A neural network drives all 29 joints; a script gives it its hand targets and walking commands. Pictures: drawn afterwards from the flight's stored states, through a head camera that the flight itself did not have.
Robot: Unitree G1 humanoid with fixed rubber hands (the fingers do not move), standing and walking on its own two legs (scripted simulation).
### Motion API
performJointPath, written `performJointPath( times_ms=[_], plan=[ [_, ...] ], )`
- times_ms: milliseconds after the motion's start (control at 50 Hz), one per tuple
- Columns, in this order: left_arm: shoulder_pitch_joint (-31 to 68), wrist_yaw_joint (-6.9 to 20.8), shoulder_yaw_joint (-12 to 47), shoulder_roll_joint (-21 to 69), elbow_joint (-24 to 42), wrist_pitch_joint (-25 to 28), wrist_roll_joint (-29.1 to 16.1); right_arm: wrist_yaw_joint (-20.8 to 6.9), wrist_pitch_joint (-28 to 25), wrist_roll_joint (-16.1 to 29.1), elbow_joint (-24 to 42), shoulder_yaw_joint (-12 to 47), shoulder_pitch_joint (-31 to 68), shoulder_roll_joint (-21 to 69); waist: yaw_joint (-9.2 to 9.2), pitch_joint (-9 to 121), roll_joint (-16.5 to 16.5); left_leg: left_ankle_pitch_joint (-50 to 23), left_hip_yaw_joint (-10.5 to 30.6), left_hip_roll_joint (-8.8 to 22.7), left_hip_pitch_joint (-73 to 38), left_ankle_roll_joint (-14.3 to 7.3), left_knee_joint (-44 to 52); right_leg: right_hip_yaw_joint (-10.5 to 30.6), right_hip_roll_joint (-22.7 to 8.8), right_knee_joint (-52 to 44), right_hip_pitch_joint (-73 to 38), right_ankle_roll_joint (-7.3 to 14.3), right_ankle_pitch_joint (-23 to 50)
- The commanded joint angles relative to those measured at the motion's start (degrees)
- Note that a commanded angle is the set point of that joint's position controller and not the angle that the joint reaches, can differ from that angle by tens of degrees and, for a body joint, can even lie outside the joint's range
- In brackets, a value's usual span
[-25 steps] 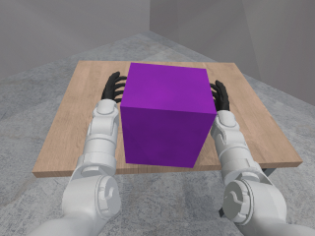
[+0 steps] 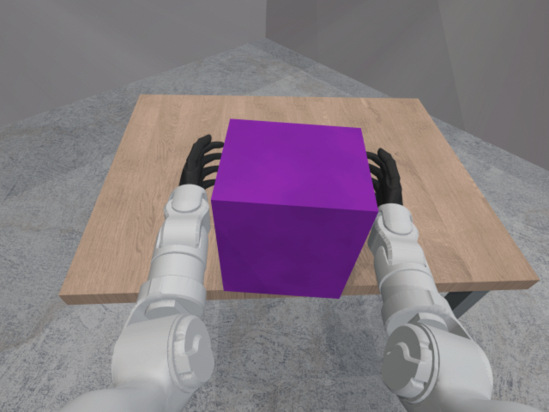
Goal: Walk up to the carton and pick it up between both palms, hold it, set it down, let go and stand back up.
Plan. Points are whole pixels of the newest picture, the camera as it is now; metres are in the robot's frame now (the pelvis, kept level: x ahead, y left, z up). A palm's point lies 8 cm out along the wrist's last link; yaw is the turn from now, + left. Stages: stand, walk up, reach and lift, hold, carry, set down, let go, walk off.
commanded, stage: set down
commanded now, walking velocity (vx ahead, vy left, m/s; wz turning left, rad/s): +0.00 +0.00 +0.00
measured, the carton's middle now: (288, 214) +0.41 +0.01 +0.06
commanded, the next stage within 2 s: none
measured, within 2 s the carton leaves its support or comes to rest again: rests again in 0.10 s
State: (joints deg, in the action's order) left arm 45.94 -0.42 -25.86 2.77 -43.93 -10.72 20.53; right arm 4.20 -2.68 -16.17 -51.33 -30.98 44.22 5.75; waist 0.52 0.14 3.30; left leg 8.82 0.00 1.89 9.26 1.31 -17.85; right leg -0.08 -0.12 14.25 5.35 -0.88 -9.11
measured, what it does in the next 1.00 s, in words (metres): stands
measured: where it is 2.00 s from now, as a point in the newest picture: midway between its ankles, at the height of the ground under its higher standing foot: outside the picture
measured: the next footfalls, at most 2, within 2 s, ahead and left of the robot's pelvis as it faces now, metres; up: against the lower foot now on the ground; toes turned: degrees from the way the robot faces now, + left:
none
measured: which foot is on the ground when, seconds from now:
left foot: down 0.00-1.00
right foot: down 0.00-1.00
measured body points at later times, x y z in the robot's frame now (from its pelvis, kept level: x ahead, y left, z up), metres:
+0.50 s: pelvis +0.00 +0.00 +0.00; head +0.01 +0.02 +0.45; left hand +0.42 +0.16 +0.10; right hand +0.41 -0.14 +0.10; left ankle +0.01 +0.13 -0.75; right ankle -0.02 -0.13 -0.75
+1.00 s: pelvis +0.00 +0.00 +0.00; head +0.02 +0.02 +0.45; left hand +0.42 +0.16 +0.10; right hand +0.41 -0.14 +0.10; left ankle +0.01 +0.13 -0.75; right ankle -0.02 -0.13 -0.75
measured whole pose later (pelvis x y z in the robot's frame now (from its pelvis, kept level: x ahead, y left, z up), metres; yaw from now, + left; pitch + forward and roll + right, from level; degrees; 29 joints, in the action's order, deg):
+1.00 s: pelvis +0.00 +0.00 +0.00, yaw -1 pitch +0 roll +0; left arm 44.7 2.7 -31.4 6.1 -41.8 -7.0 24.9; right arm 1.3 -6.6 -22.8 -45.5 -36.0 41.2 9.3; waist 1.3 -2.7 2.9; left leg 8.1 -2.6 1.9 7.6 0.9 -16.0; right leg -1.0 -1.0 14.5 5.0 -1.1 -9.3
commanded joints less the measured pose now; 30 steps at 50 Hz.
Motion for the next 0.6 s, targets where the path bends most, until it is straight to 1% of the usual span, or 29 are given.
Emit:
performJointPath(
  times_ms=[0,220,260,500,580],
  plan=[
    [33.0,6.7,16.4,28.4,2.5,2.3,-2.1,-8.3,-5.4,-0.6,7.2,18.6,39.3,24.1,-0.18,31.5,-5.1,-23.6,-7.2,-2.4,-14.1,3.2,-2.1,-7.2,2.7,2.2,-7.6,-2.2,21.9],
    [32.6,6.9,14.7,28.2,0.9,4.4,-1.2,-8.5,-6.5,-3.0,8.4,17.6,38.1,25.3,0.41,30.8,-3.8,-19.5,-7.8,-2.5,-10.2,2.3,-0.4,-6.6,1.9,2.2,-10.0,-2.6,21.6],
    [31.8,6.9,14.6,28.0,0.9,4.8,-1.1,-8.6,-6.7,-3.5,7.8,17.5,36.9,25.6,0.41,30.7,-3.5,-18.4,-7.9,-2.6,-9.8,1.8,-0.1,-6.5,1.8,2.5,-10.3,-2.7,22.2],
    [28.9,7.5,11.9,27.4,-0.3,5.5,0.9,-9.0,-7.0,-5.7,7.1,15.6,33.7,25.9,0.75,27.1,-2.9,-18.0,-8.4,-2.4,-9.7,1.3,0.5,-6.8,1.8,2.2,-9.7,-2.8,20.4],
    [27.7,7.6,11.2,27.2,-0.2,5.5,1.6,-9.1,-7.0,-6.2,7.0,14.9,32.4,25.6,0.83,25.7,-3.1,-18.0,-8.6,-2.3,-10.3,1.3,0.5,-7.0,1.8,1.8,-8.7,-2.8,18.6]
  ],
)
